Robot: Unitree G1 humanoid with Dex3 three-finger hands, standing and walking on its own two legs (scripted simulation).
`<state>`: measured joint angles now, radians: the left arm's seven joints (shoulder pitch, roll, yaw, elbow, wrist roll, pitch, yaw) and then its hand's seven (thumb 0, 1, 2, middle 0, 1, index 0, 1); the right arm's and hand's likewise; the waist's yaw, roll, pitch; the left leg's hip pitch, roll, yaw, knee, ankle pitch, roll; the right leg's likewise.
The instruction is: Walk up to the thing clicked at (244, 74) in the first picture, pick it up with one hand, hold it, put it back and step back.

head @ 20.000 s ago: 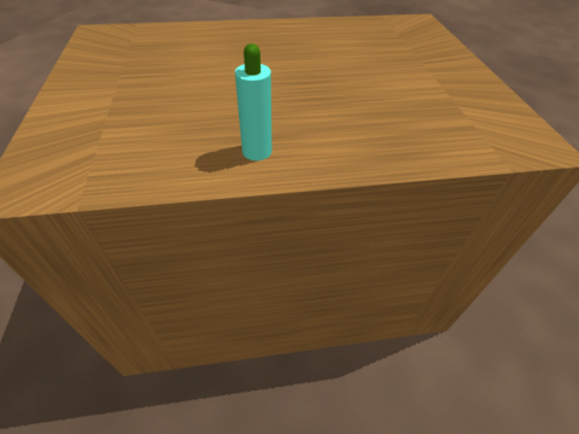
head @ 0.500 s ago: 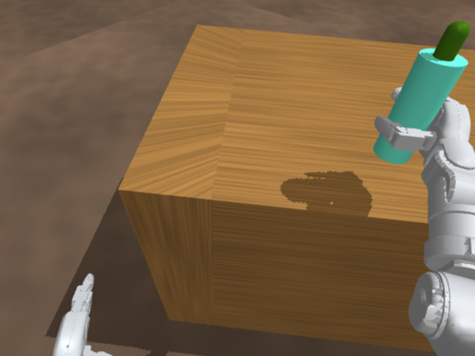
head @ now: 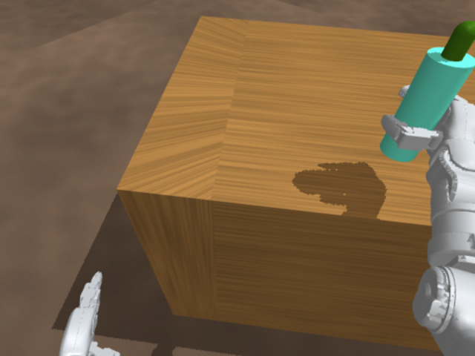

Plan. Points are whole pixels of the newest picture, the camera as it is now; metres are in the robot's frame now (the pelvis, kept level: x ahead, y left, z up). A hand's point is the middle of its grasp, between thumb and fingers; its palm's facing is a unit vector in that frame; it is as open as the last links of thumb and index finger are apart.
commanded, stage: lower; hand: right
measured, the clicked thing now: (428, 97) +0.46 -0.23 +0.23
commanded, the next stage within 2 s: loosen in 0.92 s
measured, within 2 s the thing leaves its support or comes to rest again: rests again in 0.74 s
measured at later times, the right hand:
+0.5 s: hand (394, 145) +0.46 -0.23 +0.13, palm faces +0.25 +0.97 -0.01, open 8.3 cm
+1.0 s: hand (391, 153) +0.47 -0.23 +0.11, palm faces +0.25 +0.97 -0.01, open 8.3 cm
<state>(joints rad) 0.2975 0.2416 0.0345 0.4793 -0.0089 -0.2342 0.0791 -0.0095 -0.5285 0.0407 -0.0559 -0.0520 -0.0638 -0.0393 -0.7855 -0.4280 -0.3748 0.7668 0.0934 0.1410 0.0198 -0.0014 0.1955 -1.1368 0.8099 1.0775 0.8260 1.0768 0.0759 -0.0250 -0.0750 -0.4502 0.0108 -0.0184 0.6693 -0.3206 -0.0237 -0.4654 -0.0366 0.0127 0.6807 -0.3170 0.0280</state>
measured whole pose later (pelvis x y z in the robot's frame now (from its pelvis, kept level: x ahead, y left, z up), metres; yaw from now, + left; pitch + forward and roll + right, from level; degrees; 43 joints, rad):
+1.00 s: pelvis -0.01 +0.00 -0.01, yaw +1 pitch +11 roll +1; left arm 0.28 0.23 0.01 0.42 0.01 -0.16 0.06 -0.01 -0.53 0.04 -0.06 -0.05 -0.06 -0.04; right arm -0.76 -0.46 -0.43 0.99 0.07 -0.17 0.04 0.00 0.20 -1.14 0.81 1.08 0.83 1.08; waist 0.13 0.00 -0.09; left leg -0.60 0.00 -0.02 0.74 -0.33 -0.03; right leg -0.62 -0.05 0.01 0.78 -0.35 0.03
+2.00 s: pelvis +0.01 +0.00 -0.01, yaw +0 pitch +10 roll +1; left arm 0.29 0.24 -0.02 0.44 -0.01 -0.11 0.07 -0.01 -0.52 0.04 -0.05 -0.06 -0.07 -0.04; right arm -0.88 -0.61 -0.49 1.02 0.08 -0.10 0.10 -0.02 0.44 -0.08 0.15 0.12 0.14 0.11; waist 0.11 -0.02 -0.11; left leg -0.54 0.00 -0.01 0.70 -0.34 -0.02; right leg -0.56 -0.05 0.02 0.74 -0.35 0.03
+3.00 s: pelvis +0.02 +0.01 +0.01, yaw -2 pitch +0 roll +0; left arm 0.36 0.22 0.13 0.41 -0.05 -0.02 0.03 -0.01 -0.51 0.04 -0.05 -0.06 -0.06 -0.04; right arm 0.37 -0.35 -0.42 -0.47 0.09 -0.18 0.00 -0.02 0.53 -0.04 0.07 0.06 0.06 0.05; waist -0.06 -0.06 -0.02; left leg -0.26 0.03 0.01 0.59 -0.33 -0.02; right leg -0.27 -0.02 0.03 0.58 -0.30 0.03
